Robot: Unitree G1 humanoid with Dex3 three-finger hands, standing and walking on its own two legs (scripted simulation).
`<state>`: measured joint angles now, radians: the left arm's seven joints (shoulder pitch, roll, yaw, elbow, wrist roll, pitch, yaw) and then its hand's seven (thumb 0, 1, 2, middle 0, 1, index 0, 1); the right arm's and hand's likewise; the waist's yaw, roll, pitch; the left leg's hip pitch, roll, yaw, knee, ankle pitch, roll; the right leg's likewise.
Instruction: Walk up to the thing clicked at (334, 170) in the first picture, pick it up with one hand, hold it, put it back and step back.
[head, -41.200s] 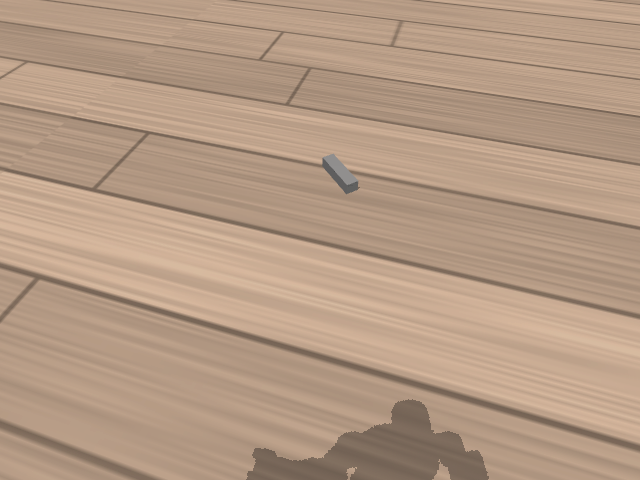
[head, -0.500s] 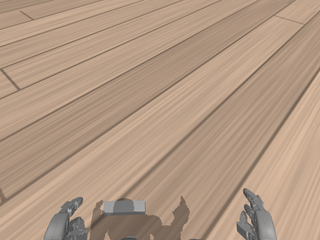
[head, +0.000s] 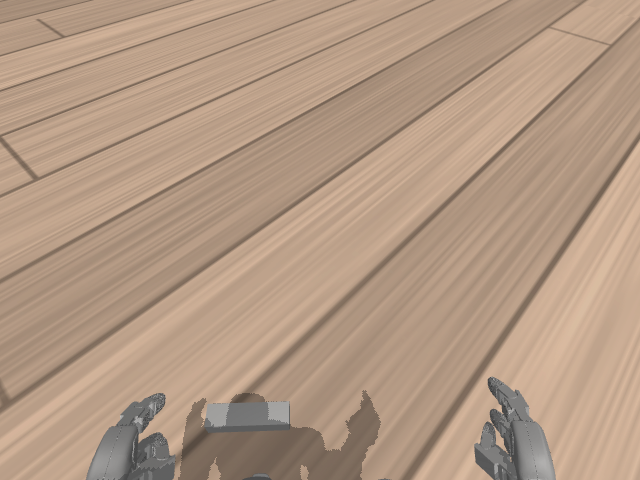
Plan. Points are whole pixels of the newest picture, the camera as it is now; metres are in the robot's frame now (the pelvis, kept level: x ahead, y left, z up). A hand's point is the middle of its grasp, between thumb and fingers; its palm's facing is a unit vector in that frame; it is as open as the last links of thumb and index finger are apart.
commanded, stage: home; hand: left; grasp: from above
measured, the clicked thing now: (248, 417) +0.41 +0.18 -0.69
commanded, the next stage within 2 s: stand in 0.20 s
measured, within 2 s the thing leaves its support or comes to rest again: neither
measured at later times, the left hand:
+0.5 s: hand out of the picture +0.14 +0.22 -0.09, palm faces +0.03 -0.95 -0.33, open 7.4 cm
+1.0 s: hand out of the picture +0.02 +0.24 -0.10, palm faces +0.04 -0.95 -0.32, open 7.4 cm
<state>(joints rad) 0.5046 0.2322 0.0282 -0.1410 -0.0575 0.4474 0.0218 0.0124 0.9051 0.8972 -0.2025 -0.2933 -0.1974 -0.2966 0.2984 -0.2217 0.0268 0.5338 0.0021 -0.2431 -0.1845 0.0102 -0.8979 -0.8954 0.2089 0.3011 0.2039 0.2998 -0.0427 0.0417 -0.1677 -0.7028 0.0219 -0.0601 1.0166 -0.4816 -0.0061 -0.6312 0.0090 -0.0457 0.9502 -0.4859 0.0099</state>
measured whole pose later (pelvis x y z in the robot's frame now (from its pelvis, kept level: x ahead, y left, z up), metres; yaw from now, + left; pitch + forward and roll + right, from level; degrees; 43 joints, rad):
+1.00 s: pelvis -0.01 +0.01 +0.06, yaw +0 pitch -5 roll +0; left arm 0.21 0.27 0.04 1.11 0.03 0.01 0.03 0.01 0.90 0.90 -0.21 -0.30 -0.20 -0.30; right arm 0.17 -0.28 -0.04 1.09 -0.03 0.00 -0.02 0.00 -0.90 -0.90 0.21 0.30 0.20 0.30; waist 0.02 0.01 0.07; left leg -0.14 -0.02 -0.02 0.42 -0.19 0.02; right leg -0.10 -0.04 -0.01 0.41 -0.22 0.03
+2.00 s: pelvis +0.01 +0.00 +0.07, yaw +0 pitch -4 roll +0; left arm 0.14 0.25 0.03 1.16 0.02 0.00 0.02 0.01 0.90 0.90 -0.21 -0.30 -0.20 -0.30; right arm 0.13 -0.27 -0.01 1.15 -0.02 0.00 -0.02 0.00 -0.90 -0.90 0.21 0.30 0.20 0.30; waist 0.00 0.01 0.06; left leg -0.10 0.00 -0.02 0.34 -0.18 0.00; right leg -0.05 -0.02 -0.02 0.32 -0.20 0.02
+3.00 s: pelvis -0.02 +0.00 +0.06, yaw +0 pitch -2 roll -1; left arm 0.08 0.36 0.06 1.03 0.00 0.02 0.01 0.01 0.90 0.90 -0.21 -0.30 -0.20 -0.30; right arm 0.08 -0.38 -0.04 1.06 0.00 0.03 0.01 0.00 -0.90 -0.90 0.21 0.30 0.20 0.30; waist -0.01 0.02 0.15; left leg -0.29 0.00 -0.03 0.59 -0.23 0.02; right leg -0.21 -0.01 -0.02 0.49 -0.24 0.00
